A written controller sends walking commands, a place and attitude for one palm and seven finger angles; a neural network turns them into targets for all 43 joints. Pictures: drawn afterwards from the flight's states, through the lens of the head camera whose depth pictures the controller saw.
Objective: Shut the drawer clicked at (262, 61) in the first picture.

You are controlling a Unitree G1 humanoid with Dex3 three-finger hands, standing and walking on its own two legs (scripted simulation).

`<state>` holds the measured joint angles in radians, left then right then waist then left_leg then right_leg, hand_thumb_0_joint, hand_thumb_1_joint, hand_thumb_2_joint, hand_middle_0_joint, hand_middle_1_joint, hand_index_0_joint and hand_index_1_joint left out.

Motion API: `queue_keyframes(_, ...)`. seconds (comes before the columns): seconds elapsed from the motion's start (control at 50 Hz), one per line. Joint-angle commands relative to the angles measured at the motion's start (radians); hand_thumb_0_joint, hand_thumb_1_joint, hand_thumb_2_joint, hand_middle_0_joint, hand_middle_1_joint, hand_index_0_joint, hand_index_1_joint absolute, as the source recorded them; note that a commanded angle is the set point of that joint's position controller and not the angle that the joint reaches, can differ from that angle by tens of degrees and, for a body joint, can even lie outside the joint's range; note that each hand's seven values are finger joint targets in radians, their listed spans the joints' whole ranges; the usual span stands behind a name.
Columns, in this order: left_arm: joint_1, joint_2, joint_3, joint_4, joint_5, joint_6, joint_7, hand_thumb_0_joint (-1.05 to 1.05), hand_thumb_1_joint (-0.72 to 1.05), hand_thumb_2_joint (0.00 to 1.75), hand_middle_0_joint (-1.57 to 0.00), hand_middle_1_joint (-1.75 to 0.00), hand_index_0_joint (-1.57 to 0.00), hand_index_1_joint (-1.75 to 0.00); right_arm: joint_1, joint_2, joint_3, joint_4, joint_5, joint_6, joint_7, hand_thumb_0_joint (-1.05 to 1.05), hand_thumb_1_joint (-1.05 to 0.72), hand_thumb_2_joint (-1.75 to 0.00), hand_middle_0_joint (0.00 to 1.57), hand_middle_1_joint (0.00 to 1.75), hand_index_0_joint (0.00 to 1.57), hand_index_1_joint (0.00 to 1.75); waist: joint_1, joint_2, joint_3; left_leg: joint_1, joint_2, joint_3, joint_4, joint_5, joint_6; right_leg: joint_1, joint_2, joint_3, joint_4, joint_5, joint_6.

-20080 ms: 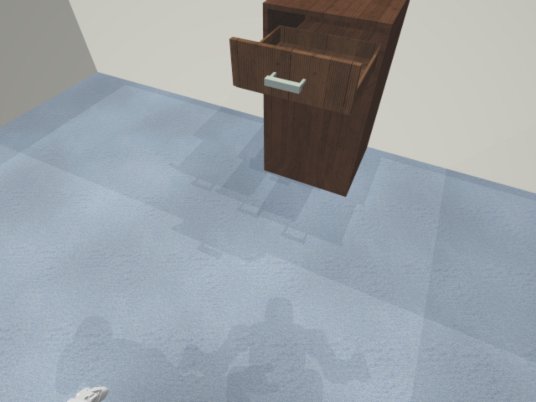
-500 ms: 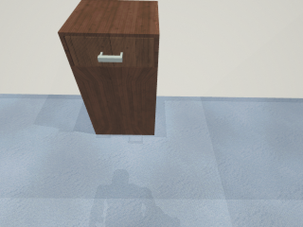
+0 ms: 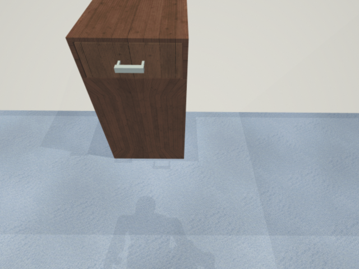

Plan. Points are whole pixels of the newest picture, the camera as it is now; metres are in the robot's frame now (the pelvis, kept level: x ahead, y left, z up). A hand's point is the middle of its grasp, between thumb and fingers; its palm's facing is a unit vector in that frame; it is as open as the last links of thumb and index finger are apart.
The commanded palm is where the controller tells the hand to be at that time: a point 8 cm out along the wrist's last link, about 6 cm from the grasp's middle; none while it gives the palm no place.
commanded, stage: look to check the result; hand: left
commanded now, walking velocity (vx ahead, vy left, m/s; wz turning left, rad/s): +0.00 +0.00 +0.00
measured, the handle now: (130, 65) +0.85 +0.25 -0.03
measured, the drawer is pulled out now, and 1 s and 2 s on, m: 0.00 0.00 0.00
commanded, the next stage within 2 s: stand and wait in 0.14 s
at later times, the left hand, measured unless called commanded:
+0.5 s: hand out of the picture +0.03 +0.20 -0.17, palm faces -0.01 -0.97 -0.25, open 7.4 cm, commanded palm none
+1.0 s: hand out of the picture +0.04 +0.21 -0.17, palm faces -0.02 -0.96 -0.28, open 7.4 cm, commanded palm none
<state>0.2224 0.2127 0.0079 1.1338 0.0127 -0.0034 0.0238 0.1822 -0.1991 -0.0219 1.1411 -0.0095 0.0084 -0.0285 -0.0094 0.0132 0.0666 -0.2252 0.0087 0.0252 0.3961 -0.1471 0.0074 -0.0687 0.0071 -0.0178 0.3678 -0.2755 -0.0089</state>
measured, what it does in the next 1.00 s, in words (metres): stands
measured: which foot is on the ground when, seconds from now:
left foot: down 0.00-1.00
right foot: down 0.00-1.00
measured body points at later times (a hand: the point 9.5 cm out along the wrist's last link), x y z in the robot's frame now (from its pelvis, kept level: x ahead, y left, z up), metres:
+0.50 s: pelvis +0.01 +0.00 +0.00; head +0.02 +0.00 +0.45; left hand +0.03 +0.25 -0.15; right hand +0.04 -0.26 -0.15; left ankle +0.04 +0.11 -0.74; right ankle -0.05 -0.11 -0.74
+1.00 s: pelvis +0.01 +0.00 +0.00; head +0.02 -0.01 +0.45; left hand +0.04 +0.26 -0.15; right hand +0.04 -0.27 -0.15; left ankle +0.04 +0.11 -0.74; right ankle -0.05 -0.11 -0.74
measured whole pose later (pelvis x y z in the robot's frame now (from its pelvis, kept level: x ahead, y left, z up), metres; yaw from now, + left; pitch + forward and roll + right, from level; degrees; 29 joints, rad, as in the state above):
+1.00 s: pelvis +0.01 +0.00 +0.00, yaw +0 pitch -2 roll +0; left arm 0.19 0.25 0.01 1.13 0.01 -0.01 0.02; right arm 0.16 -0.25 -0.02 1.15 -0.01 0.00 -0.02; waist -0.01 0.01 0.05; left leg -0.19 0.01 0.03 0.35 -0.13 0.00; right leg -0.04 0.01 -0.01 0.33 -0.26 -0.01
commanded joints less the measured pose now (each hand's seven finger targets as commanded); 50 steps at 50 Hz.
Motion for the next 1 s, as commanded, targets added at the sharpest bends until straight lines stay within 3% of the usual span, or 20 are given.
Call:
queue_keyframes(0.0,0.035,0.138,0.029,-0.032,-0.003,-0.016,0.008,0.0,0.9,0.9,-0.2,-0.3,-0.2,-0.3,0.035,-0.141,-0.022,-0.04,-0.002,-0.014,-0.005,0.0,-0.9,-0.9,0.2,0.3,0.2,0.3,0.001,-0.016,-0.023,0.115,0.105,-0.099,-0.047,0.128,0.024,-0.126,-0.103,0.077,-0.094,0.111,-0.031)
queue_keyframes(0.14,0.034,0.148,0.032,-0.031,-0.004,-0.02,0.008,0.0,0.9,0.9,-0.2,-0.3,-0.2,-0.3,0.024,-0.146,-0.021,-0.037,-0.004,-0.019,-0.005,0.0,-0.9,-0.9,0.2,0.3,0.2,0.3,0.002,-0.015,-0.058,0.134,0.104,-0.095,-0.041,0.16,0.024,-0.102,-0.112,0.076,-0.092,0.157,-0.03)
queue_keyframes(0.22,0.026,0.15,0.031,-0.032,-0.003,-0.02,0.008,0.0,0.9,0.9,-0.2,-0.3,-0.2,-0.3,0.018,-0.149,-0.022,-0.037,-0.003,-0.017,-0.005,0.0,-0.9,-0.9,0.2,0.3,0.2,0.3,0.001,-0.002,-0.029,0.12,0.103,-0.094,-0.048,0.148,0.022,-0.11,-0.112,0.075,-0.098,0.145,-0.03)
queue_keyframes(0.36,0.022,0.161,0.032,-0.033,-0.004,-0.022,0.007,0.0,0.9,0.9,-0.2,-0.3,-0.2,-0.3,0.013,-0.159,-0.022,-0.038,-0.003,-0.021,-0.005,0.0,-0.9,-0.9,0.2,0.3,0.2,0.3,0.002,0.001,-0.057,0.136,0.105,-0.098,-0.049,0.165,0.022,-0.093,-0.113,0.079,-0.099,0.161,-0.031)
queue_keyframes(0.6,0.006,0.176,0.034,-0.037,-0.003,-0.022,0.006,0.0,0.9,0.9,-0.2,-0.3,-0.2,-0.3,-0.001,-0.18,-0.023,-0.043,-0.002,-0.022,-0.004,0.0,-0.9,-0.9,0.2,0.3,0.2,0.3,0.004,-0.009,-0.037,0.136,0.109,-0.098,-0.062,0.155,0.021,-0.103,-0.111,0.083,-0.109,0.148,-0.029)
queue_keyframes(0.8,-0.003,0.191,0.038,-0.042,-0.002,-0.025,0.006,0.0,0.9,0.9,-0.2,-0.3,-0.2,-0.3,-0.006,-0.194,-0.025,-0.042,-0.002,-0.025,-0.003,0.0,-0.9,-0.9,0.2,0.3,0.2,0.3,0.004,-0.022,-0.06,0.15,0.112,-0.098,-0.06,0.183,0.022,-0.087,-0.114,0.084,-0.108,0.182,-0.029)
queue_keyframes(0.98,-0.012,0.199,0.037,-0.038,-0.004,-0.025,0.003,0.0,0.9,0.9,-0.2,-0.3,-0.2,-0.3,-0.019,-0.201,-0.023,-0.037,-0.003,-0.024,-0.002,0.0,-0.9,-0.9,0.2,0.3,0.2,0.3,0.003,-0.001,-0.039,0.143,0.111,-0.099,-0.075,0.145,0.019,-0.099,-0.115,0.088,-0.119,0.143,-0.03)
